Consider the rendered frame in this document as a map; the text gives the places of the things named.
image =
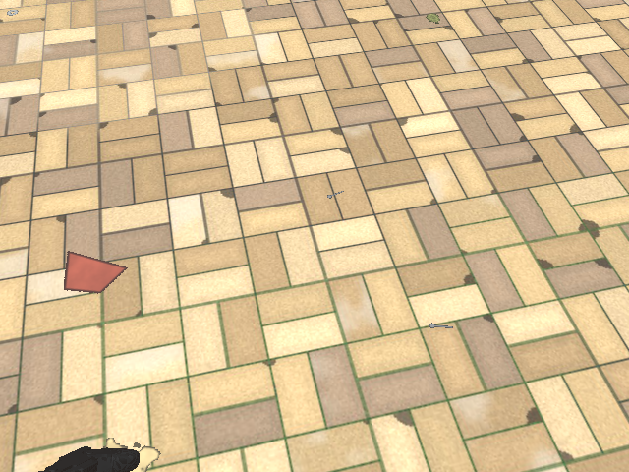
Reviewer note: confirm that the left robot hand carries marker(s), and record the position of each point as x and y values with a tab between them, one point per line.
107	459

